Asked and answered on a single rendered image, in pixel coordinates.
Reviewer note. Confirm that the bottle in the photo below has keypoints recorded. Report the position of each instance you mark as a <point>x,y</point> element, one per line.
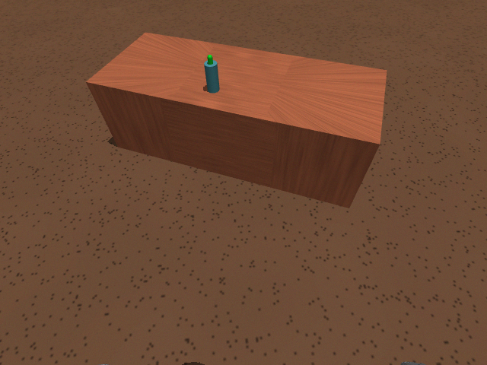
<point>211,74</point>

